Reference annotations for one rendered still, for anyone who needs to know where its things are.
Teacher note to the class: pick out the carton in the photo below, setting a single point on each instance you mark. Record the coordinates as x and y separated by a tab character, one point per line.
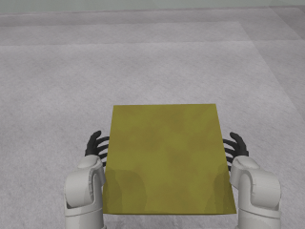
167	160

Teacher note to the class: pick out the robot right forearm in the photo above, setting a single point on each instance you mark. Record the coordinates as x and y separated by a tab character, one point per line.
259	195

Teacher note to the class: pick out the right robot hand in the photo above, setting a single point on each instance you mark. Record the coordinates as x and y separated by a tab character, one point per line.
240	148

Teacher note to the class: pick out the robot left forearm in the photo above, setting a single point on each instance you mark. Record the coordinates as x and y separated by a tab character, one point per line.
82	194

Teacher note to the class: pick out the left robot hand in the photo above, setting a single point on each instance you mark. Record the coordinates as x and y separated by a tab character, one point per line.
92	148

